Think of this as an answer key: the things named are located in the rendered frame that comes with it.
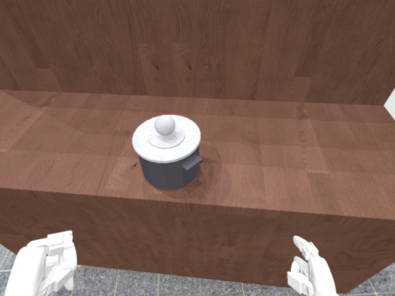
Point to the lid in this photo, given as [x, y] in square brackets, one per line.
[154, 147]

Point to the left robot hand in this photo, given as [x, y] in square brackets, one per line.
[32, 265]

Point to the pot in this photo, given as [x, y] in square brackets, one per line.
[173, 175]

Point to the knob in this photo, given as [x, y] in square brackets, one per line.
[164, 125]

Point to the right robot hand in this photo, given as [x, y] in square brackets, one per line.
[315, 275]

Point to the table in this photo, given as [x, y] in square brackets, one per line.
[288, 96]

